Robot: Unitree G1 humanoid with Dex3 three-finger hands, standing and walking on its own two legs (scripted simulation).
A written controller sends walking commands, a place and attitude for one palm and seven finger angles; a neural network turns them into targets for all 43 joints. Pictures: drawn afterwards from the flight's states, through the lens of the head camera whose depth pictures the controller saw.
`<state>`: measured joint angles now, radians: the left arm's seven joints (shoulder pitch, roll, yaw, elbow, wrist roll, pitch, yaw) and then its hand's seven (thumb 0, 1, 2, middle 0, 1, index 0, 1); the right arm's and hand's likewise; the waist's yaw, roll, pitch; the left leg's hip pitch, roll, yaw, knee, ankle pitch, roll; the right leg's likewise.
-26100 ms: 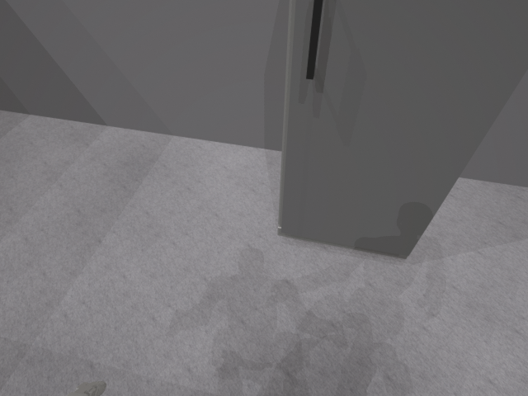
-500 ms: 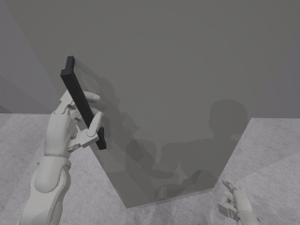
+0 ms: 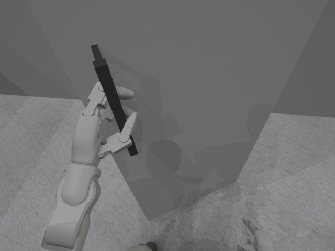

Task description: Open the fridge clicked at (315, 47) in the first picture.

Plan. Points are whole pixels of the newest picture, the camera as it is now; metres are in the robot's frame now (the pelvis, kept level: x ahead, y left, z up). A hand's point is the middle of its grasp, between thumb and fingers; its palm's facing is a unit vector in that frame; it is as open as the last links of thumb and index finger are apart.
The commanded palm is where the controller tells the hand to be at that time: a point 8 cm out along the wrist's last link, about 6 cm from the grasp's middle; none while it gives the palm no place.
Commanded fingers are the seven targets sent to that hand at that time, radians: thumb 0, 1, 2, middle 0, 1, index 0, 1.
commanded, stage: walk backward, drawing the door open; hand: left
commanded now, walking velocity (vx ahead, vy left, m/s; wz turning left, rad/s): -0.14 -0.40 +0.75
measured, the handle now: (118, 110) +0.34 +0.08 +0.20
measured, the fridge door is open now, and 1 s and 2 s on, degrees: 31 52 71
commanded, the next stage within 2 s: stop walking and hold the door back in 1.40 s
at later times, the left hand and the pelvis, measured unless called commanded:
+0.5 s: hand (158, 167) +0.22 +0.01 +0.19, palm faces +0.26 -0.94 -0.20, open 6.7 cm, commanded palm +0.18 +0.05 +0.19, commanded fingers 0.00 0.90 0.90 -0.45 -1.40 -0.45 -1.40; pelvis -0.04 -0.17 -0.01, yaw +26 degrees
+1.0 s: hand (213, 200) +0.17 -0.07 +0.19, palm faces +0.74 -0.65 -0.20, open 6.2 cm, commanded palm +0.11 -0.06 +0.19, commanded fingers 0.00 0.90 0.90 -0.45 -1.40 -0.45 -1.40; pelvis +0.03 -0.38 +0.00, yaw +47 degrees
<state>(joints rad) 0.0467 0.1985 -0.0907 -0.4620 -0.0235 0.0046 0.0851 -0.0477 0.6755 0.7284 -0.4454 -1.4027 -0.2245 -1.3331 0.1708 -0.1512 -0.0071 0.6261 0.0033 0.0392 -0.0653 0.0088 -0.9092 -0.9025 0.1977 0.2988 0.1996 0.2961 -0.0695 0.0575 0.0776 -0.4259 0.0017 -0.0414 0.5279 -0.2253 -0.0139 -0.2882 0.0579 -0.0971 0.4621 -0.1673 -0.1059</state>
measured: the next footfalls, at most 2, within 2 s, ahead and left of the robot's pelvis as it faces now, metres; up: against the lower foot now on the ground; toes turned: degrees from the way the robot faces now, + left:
left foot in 0.20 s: -0.03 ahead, +0.12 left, +0.00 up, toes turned +14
right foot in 0.40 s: +0.08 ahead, -0.24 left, +0.00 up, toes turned +21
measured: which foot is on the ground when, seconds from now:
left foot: up 0.00-0.18, down 0.20-0.42, up 0.44-0.60, down 0.62-0.86, up 0.88-1.00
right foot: down 0.00-0.18, up 0.20-0.38, down 0.40-0.62, up 0.64-0.84, down 0.86-1.00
